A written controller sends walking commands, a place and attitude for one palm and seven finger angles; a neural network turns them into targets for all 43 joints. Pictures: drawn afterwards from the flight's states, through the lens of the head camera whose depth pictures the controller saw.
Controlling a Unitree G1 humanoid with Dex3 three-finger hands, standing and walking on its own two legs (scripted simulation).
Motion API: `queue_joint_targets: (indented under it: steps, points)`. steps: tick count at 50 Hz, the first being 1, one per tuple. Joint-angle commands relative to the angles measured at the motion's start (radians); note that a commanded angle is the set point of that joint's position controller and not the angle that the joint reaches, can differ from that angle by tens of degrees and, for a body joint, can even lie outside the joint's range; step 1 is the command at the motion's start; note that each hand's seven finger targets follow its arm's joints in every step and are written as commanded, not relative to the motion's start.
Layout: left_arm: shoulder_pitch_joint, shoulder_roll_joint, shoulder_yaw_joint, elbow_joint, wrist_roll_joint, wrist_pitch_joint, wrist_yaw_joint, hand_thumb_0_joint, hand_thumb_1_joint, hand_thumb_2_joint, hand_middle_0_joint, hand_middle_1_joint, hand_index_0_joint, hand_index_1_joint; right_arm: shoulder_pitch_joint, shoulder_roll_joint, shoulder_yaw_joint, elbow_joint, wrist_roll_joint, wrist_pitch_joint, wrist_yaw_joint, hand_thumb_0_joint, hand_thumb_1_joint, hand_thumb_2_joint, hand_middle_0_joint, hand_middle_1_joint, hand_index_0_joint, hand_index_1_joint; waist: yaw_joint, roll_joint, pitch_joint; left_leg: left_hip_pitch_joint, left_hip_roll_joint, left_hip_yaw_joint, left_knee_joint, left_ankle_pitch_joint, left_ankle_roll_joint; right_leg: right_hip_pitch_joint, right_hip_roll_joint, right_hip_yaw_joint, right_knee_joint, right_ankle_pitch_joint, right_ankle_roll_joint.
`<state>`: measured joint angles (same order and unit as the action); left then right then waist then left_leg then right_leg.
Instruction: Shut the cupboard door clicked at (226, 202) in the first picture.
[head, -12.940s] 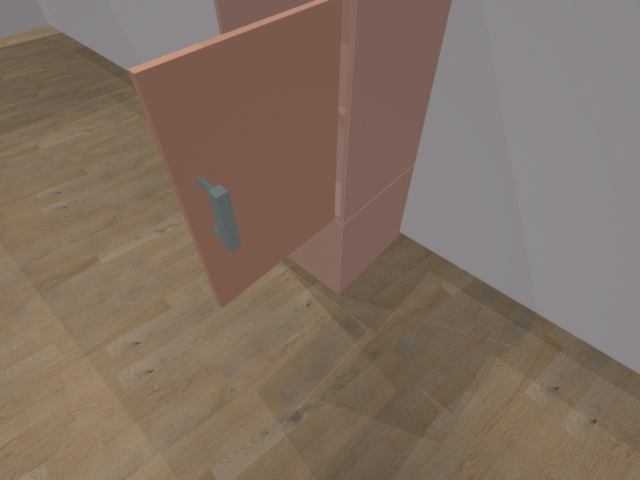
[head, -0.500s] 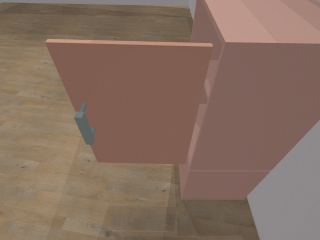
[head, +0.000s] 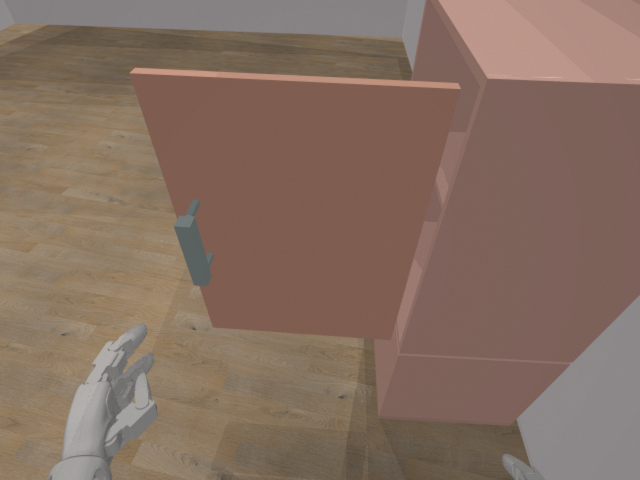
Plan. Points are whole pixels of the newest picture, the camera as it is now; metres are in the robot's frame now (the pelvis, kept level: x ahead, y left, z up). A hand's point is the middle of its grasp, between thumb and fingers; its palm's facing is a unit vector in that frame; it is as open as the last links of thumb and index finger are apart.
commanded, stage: raise the hand and make a fist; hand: left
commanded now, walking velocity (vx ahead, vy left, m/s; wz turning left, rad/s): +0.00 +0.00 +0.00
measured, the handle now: (198, 243) +0.49 +0.23 +0.00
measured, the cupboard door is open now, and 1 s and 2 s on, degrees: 89 89 89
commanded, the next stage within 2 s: bring the fist close to the handle in 1.72 s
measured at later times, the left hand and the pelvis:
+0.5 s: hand (193, 464) +0.16 +0.16 -0.03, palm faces -0.15 -0.99 +0.00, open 4.8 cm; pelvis -0.06 -0.04 -0.07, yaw -1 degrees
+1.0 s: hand (168, 438) +0.18 +0.18 +0.00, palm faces +0.01 -1.00 -0.03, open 3.1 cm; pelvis -0.04 -0.01 -0.06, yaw -1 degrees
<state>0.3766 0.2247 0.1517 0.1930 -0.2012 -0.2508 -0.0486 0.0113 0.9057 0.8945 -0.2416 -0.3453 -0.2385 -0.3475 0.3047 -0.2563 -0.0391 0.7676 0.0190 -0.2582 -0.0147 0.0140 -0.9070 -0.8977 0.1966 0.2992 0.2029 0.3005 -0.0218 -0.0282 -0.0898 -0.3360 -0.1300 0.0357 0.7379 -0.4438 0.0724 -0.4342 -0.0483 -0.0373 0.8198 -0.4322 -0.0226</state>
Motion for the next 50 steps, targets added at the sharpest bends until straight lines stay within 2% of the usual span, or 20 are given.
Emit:
queue_joint_targets:
  steps: [1, 2, 3, 6, 9, 11, 14, 17, 18, 21, 23, 25, 28, 30, 34, 36, 39, 43, 44, 50]
  points:
    - [0.259, 0.023, 0.093, 0.106, -0.083, -0.292, -0.225, 0.0, 0.9, 0.9, -0.383, -0.5, -0.383, -0.5, -0.132, -0.135, -0.06, -0.232, 0.004, -0.065, 0.022, 0.0, -0.9, -0.9, 0.2, 0.3, 0.2, 0.3, 0.023, -0.359, 0.145, -0.428, 0.086, -0.104, 0.11, 0.268, -0.126, -0.225, 0.043, -0.014, -0.025, 0.201, -0.023]
    - [0.279, 0.062, 0.14, 0.116, -0.08, -0.361, -0.293, 0.0, 0.9, 0.9, -0.402, -0.52, -0.402, -0.52, -0.127, -0.146, -0.064, -0.251, 0.0, -0.069, 0.021, 0.0, -0.9, -0.9, 0.2, 0.3, 0.2, 0.3, 0.037, -0.341, 0.034, -0.429, 0.089, -0.092, 0.177, 0.366, -0.116, -0.21, 0.042, -0.01, 0.071, 0.402, -0.012]
    - [0.288, 0.118, 0.178, 0.138, -0.083, -0.412, -0.363, 0.0, 0.9, 0.9, -0.42, -0.54, -0.42, -0.54, -0.118, -0.141, -0.066, -0.263, 0.006, -0.067, 0.025, 0.0, -0.9, -0.9, 0.2, 0.3, 0.2, 0.3, 0.058, -0.312, -0.042, -0.469, 0.083, -0.078, 0.227, 0.38, -0.119, -0.182, 0.025, 0.044, 0.128, 0.454, -0.009]
    - [0.143, 0.197, 0.251, -0.084, -0.143, -0.45, -0.431, 0.0, 0.9, 0.9, -0.475, -0.6, -0.475, -0.6, -0.19, -0.125, -0.055, -0.371, 0.001, -0.082, 0.02, 0.0, -0.9, -0.9, 0.2, 0.3, 0.2, 0.3, 0.109, 0.099, -0.297, -0.482, 0.063, -0.03, 0.272, 0.242, -0.104, -0.191, 0.035, 0.09, 0.192, 0.2, -0.023]
    - [-0.016, 0.253, 0.299, -0.346, -0.201, -0.443, -0.396, 0.0, 0.9, 0.9, -0.53, -0.66, -0.53, -0.66, -0.176, -0.109, -0.037, -0.389, -0.011, -0.09, 0.013, 0.0, -0.9, -0.9, 0.2, 0.3, 0.2, 0.3, 0.103, 0.288, -0.421, -0.422, 0.086, -0.066, 0.308, 0.259, -0.099, -0.245, 0.056, 0.085, 0.229, 0.156, -0.03]
    - [-0.035, 0.183, 0.235, -0.457, -0.215, -0.452, -0.362, 0.0, 0.9, 0.9, -0.567, -0.7, -0.567, -0.7, -0.153, -0.099, -0.029, -0.375, -0.011, -0.107, 0.003, 0.0, -0.9, -0.9, 0.2, 0.3, 0.2, 0.3, 0.06, 0.261, -0.434, -0.395, 0.093, -0.081, 0.333, 0.273, -0.084, -0.278, 0.064, 0.079, 0.223, 0.18, -0.024]
    - [-0.133, 0.14, 0.127, -0.442, -0.19, -0.433, -0.362, 0.0, 0.9, 0.9, -0.622, -0.76, -0.622, -0.76, -0.13, -0.125, -0.023, -0.346, -0.007, -0.105, -0.023, 0.0, -0.9, -0.9, 0.2, 0.3, 0.2, 0.3, -0.036, 0.08, -0.304, -0.522, 0.114, -0.099, 0.386, 0.12, -0.042, -0.349, 0.069, 0.105, 0.183, 0.039, -0.008]
    - [-0.156, 0.139, 0.052, -0.334, -0.158, -0.344, -0.407, 0.0, 0.9, 0.9, -0.677, -0.82, -0.677, -0.82, -0.132, -0.148, -0.015, -0.351, 0.011, -0.097, -0.049, 0.0, -0.9, -0.9, 0.2, 0.3, 0.2, 0.3, -0.062, 0.055, -0.17, -0.626, 0.12, -0.108, 0.386, -0.043, -0.026, -0.398, 0.059, 0.125, 0.111, -0.184, -0.002]
    - [-0.151, 0.156, 0.062, -0.283, -0.159, -0.297, -0.425, 0.0, 0.9, 0.9, -0.695, -0.84, -0.695, -0.84, -0.129, -0.15, -0.008, -0.356, 0.018, -0.089, -0.059, 0.0, -0.9, -0.9, 0.2, 0.3, 0.2, 0.3, -0.053, 0.057, -0.14, -0.631, 0.122, -0.108, 0.376, -0.053, -0.023, -0.394, 0.058, 0.132, 0.095, -0.209, -0.007]
    - [-0.027, 0.211, 0.137, -0.259, -0.167, -0.158, -0.437, 0.0, 0.9, 0.9, -0.75, -0.9, -0.75, -0.9, -0.126, -0.142, -0.01, -0.407, 0.04, -0.067, -0.067, 0.0, -0.9, -0.9, 0.2, 0.3, 0.2, 0.3, 0.013, -0.004, -0.229, -0.637, 0.115, -0.091, 0.339, -0.031, -0.023, -0.264, 0.033, 0.156, 0.039, -0.245, 0.011]
    - [0.023, 0.263, 0.235, -0.281, -0.188, -0.096, -0.399, 0.0, 0.9, 0.9, -0.787, -0.94, -0.787, -0.94, -0.145, -0.121, -0.007, -0.433, 0.038, -0.046, -0.066, 0.0, -0.9, -0.9, 0.2, 0.3, 0.2, 0.3, 0.07, 0.025, -0.284, -0.628, 0.107, -0.082, 0.324, 0.025, -0.031, -0.172, 0.029, 0.167, 0.042, -0.2, 0.01]
    - [0.056, 0.256, 0.289, -0.366, -0.201, -0.09, -0.335, 0.0, 0.9, 0.9, -0.823, -0.98, -0.823, -0.98, -0.151, -0.088, -0.005, -0.453, 0.032, -0.034, -0.058, 0.0, -0.9, -0.9, 0.2, 0.3, 0.2, 0.3, 0.099, 0.043, -0.334, -0.612, 0.103, -0.078, 0.31, 0.08, -0.044, -0.115, 0.019, 0.163, 0.054, -0.104, 0.016]
    - [0.072, 0.226, 0.305, -0.386, -0.189, -0.143, -0.233, 0.0, 0.9, 0.9, -0.878, -1.04, -0.878, -1.04, -0.164, -0.062, 0.0, -0.439, 0.019, -0.026, -0.051, 0.0, -0.9, -0.9, 0.2, 0.3, 0.2, 0.3, 0.097, 0.004, -0.281, -0.647, 0.109, -0.085, 0.31, 0.086, -0.055, -0.114, 0.018, 0.172, 0.069, -0.039, 0.021]
    - [0.069, 0.179, 0.239, -0.363, -0.164, -0.191, -0.213, 0.0, 0.9, 0.9, -0.915, -1.08, -0.915, -1.08, -0.141, -0.069, -0.004, -0.425, 0.012, -0.03, -0.043, 0.0, -0.9, -0.9, 0.2, 0.3, 0.2, 0.3, 0.062, 0.037, -0.234, -0.653, 0.111, -0.084, 0.303, 0.058, -0.058, -0.18, 0.017, 0.156, 0.074, -0.066, 0.019]
    - [-0.003, 0.132, 0.085, -0.32, -0.132, -0.262, -0.273, 0.0, 0.9, 0.9, -0.988, -1.16, -0.988, -1.16, -0.109, -0.116, -0.007, -0.416, 0.014, -0.047, -0.042, 0.0, -0.9, -0.9, 0.2, 0.3, 0.2, 0.3, -0.012, 0.019, -0.177, -0.654, 0.116, -0.093, 0.322, -0.018, -0.041, -0.3, 0.023, 0.155, 0.062, -0.194, 0.016]
    - [-0.025, 0.139, 0.055, -0.343, -0.139, -0.272, -0.312, 0.0, 0.9, 0.9, -1.025, -1.2, -1.025, -1.2, -0.094, -0.129, -0.008, -0.422, 0.021, -0.062, -0.05, 0.0, -0.9, -0.9, 0.2, 0.3, 0.2, 0.3, -0.017, 0.031, -0.198, -0.623, 0.112, -0.094, 0.31, -0.036, -0.034, -0.305, 0.028, 0.144, 0.054, -0.224, 0.011]
    - [-0.065, 0.204, 0.111, -0.396, -0.155, -0.27, -0.324, 0.0, 0.9, 0.9, -1.08, -1.26, -1.08, -1.26, -0.089, -0.137, -0.007, -0.42, 0.023, -0.068, -0.061, 0.0, -0.9, -0.9, 0.2, 0.3, 0.2, 0.3, 0.004, 0.058, -0.248, -0.584, 0.111, -0.1, 0.292, -0.019, -0.031, -0.276, 0.038, 0.128, 0.063, -0.201, 0.0]
    - [-0.024, 0.24, 0.192, -0.444, -0.152, -0.256, -0.25, 0.0, 0.9, 0.9, -1.153, -1.34, -1.153, -1.34, -0.097, -0.118, 0.002, -0.425, 0.009, -0.052, -0.061, 0.0, -0.9, -0.9, 0.2, 0.3, 0.2, 0.3, 0.053, 0.113, -0.292, -0.52, 0.108, -0.105, 0.247, 0.061, -0.043, -0.235, 0.062, 0.061, 0.115, -0.066, -0.014]
    - [0.005, 0.201, 0.172, -0.453, -0.147, -0.248, -0.232, 0.0, 0.9, 0.9, -1.172, -1.36, -1.172, -1.36, -0.094, -0.112, 0.002, -0.43, 0.009, -0.044, -0.056, 0.0, -0.9, -0.9, 0.2, 0.3, 0.2, 0.3, 0.057, 0.131, -0.288, -0.49, 0.109, -0.11, 0.224, 0.086, -0.052, -0.24, 0.066, 0.029, 0.131, -0.018, -0.016]
    - [0.046, 0.107, 0.053, -0.375, -0.103, -0.16, -0.221, 0.0, 0.9, 0.9, -1.282, -1.48, -1.282, -1.48, -0.075, -0.125, 0.002, -0.45, 0.009, 0.005, -0.042, 0.0, -0.9, -0.9, 0.2, 0.3, 0.2, 0.3, 0.013, 0.074, -0.222, -0.451, 0.119, -0.123, 0.203, 0.167, -0.068, -0.267, 0.075, -0.022, 0.137, 0.112, -0.009]
